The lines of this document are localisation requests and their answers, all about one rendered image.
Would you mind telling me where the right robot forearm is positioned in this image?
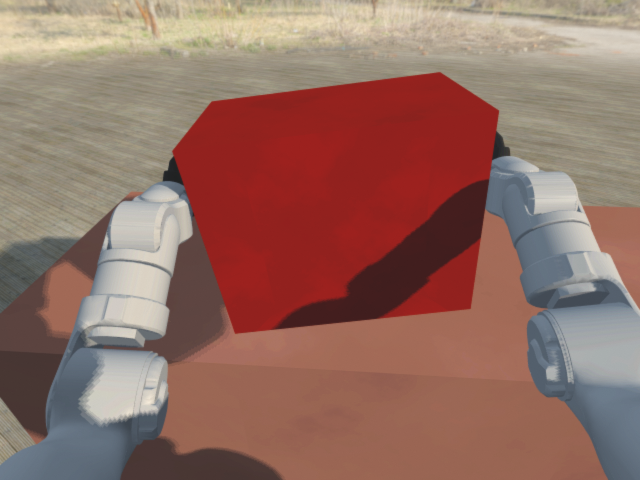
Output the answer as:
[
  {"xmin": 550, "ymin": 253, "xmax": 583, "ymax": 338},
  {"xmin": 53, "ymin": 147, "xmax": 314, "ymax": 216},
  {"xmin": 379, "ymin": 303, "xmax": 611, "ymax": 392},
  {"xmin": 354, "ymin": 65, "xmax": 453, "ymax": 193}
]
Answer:
[{"xmin": 485, "ymin": 156, "xmax": 640, "ymax": 317}]

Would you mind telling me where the right robot upper arm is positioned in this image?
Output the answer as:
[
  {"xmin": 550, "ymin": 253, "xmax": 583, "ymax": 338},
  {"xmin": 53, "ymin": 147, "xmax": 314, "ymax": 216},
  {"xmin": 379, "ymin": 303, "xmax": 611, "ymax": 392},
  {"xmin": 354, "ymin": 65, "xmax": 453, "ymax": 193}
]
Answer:
[{"xmin": 527, "ymin": 302, "xmax": 640, "ymax": 480}]

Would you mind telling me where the carton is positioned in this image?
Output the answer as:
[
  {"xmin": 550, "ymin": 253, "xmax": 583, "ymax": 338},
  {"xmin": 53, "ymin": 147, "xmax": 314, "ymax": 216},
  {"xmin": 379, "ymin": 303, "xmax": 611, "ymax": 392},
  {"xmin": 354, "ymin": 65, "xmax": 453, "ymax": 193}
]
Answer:
[{"xmin": 172, "ymin": 72, "xmax": 499, "ymax": 334}]

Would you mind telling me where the robot right hand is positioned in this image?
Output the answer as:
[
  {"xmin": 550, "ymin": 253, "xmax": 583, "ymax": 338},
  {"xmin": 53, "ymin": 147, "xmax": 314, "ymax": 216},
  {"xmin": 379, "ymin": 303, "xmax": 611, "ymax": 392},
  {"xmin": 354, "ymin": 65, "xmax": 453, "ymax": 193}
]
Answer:
[{"xmin": 492, "ymin": 131, "xmax": 510, "ymax": 160}]

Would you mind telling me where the left robot upper arm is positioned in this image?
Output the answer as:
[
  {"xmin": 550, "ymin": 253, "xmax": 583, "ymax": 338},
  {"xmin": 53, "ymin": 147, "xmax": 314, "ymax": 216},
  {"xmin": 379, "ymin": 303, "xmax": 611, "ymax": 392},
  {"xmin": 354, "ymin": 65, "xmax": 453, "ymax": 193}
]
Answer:
[{"xmin": 0, "ymin": 348, "xmax": 169, "ymax": 480}]

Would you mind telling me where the robot left hand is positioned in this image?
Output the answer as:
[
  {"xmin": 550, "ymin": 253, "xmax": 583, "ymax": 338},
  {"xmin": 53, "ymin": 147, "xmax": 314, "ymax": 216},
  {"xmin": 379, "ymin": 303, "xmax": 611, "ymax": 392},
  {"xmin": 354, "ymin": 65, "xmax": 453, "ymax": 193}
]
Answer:
[{"xmin": 163, "ymin": 156, "xmax": 194, "ymax": 216}]

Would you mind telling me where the pedestal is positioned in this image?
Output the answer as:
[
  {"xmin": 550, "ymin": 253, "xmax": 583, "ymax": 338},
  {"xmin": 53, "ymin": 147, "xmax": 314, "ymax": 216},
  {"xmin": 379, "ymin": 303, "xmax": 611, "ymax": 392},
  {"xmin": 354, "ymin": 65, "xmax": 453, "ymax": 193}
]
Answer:
[{"xmin": 0, "ymin": 192, "xmax": 640, "ymax": 480}]

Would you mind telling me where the left robot forearm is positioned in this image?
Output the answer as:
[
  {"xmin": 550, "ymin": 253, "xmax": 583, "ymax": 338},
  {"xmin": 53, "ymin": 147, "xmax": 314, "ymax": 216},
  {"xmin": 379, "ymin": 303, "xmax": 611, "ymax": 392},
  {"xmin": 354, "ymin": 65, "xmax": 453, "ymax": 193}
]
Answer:
[{"xmin": 46, "ymin": 181, "xmax": 193, "ymax": 433}]

